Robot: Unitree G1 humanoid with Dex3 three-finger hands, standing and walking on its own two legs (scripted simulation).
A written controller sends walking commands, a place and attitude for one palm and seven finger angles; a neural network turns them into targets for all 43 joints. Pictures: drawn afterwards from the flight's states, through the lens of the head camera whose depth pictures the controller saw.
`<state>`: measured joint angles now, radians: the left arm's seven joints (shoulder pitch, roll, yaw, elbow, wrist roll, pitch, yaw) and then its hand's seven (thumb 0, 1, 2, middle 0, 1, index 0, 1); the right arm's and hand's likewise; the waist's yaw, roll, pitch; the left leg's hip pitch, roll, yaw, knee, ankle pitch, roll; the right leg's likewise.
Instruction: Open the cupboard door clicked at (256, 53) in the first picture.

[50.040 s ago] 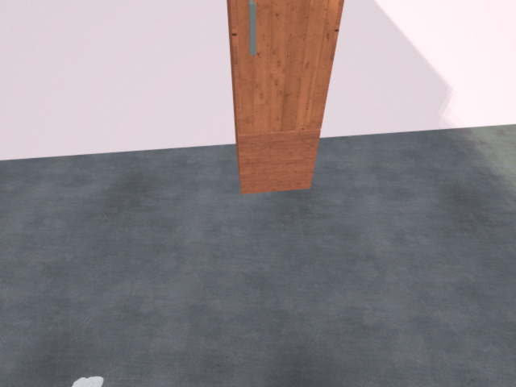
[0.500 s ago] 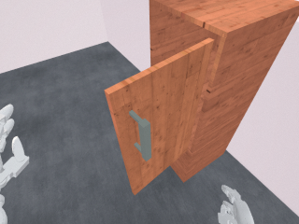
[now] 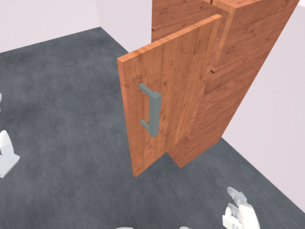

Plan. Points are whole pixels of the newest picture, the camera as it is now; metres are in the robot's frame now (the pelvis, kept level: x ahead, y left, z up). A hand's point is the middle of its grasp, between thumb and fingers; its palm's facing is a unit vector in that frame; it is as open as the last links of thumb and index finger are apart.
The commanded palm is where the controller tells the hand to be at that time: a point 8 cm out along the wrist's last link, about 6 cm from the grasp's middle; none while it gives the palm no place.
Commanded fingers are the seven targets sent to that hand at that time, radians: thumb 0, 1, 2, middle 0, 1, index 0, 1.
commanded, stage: step back with the hand held close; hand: left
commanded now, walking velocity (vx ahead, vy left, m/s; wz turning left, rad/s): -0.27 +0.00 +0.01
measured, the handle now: (148, 112) +0.38 +0.05 +0.11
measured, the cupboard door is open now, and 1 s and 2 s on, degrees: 97 97 97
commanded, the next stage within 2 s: stop stepping back and stand still in 0.48 s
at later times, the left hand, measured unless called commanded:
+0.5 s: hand out of the picture +0.13 +0.25 +0.18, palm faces +0.34 -0.82 -0.46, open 7.4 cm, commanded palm +0.06 +0.29 +0.19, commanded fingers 0.00 0.90 0.90 -0.20 -0.30 -0.20 -0.30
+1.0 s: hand out of the picture +0.01 +0.25 +0.18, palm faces +0.37 -0.81 -0.46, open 7.4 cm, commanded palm -0.03 +0.29 +0.19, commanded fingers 0.00 0.90 0.90 -0.20 -0.30 -0.20 -0.30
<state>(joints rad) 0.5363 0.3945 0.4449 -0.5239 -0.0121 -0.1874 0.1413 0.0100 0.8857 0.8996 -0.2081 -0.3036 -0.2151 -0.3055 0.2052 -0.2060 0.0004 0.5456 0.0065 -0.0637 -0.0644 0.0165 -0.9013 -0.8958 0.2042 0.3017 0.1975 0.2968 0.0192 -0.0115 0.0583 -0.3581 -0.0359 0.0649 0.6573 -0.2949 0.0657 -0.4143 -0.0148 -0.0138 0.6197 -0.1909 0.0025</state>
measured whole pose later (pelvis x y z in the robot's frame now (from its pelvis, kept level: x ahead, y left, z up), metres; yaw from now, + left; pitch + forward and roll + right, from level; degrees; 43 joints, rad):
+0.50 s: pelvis -0.09 +0.00 +0.02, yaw -3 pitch +5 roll -2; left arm 0.54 0.44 0.43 -0.57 -0.07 -0.19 0.14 0.01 0.89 0.90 -0.20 -0.30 -0.21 -0.30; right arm 0.15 -0.15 0.02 0.61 -0.02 -0.13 -0.03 0.02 -0.90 -0.90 0.21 0.30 0.20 0.30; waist 0.02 -0.01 0.01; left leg -0.44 0.03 0.08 0.31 0.05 0.05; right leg -0.12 0.03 -0.03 0.44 -0.35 -0.02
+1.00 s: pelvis -0.19 +0.00 +0.02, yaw -3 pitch -1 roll -1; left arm 0.62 0.42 0.42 -0.53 -0.05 -0.18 0.14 0.01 0.89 0.90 -0.21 -0.30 -0.22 -0.31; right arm 0.24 -0.21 0.01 0.63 -0.01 -0.11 -0.07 0.02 -0.90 -0.90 0.20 0.30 0.20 0.30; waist 0.01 -0.02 -0.02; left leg -0.43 -0.02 0.00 0.66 -0.26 0.00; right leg -0.18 0.02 -0.03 0.46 -0.28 -0.04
